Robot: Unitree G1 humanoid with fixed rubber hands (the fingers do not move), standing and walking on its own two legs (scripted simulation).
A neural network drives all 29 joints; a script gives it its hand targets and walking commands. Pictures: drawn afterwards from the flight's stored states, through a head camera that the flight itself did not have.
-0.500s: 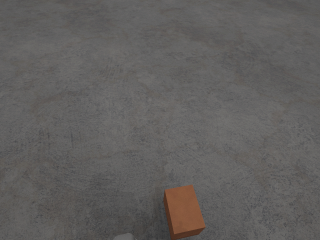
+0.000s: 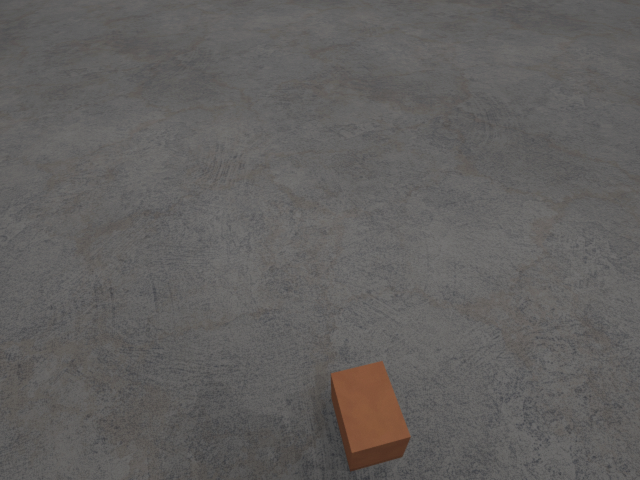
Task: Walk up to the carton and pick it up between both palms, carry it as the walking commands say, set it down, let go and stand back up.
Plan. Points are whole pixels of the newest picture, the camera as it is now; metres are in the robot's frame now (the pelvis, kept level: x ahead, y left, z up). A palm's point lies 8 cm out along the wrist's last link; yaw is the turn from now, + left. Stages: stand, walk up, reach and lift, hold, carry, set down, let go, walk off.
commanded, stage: walk up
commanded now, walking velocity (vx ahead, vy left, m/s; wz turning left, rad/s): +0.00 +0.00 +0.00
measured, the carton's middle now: (366, 415) +0.45 -0.09 -0.69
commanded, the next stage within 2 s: none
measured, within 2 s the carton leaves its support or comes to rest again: neither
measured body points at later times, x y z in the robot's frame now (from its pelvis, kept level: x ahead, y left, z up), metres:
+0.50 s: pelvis +0.04 -0.02 -0.02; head +0.05 +0.00 +0.43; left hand +0.10 +0.22 -0.18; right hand -0.06 -0.22 -0.17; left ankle -0.06 +0.13 -0.75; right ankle +0.13 -0.16 -0.75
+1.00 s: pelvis +0.06 -0.07 -0.02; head +0.07 -0.04 +0.43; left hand +0.10 +0.20 -0.18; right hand +0.02 -0.32 -0.16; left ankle -0.06 +0.13 -0.75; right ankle +0.09 -0.19 -0.71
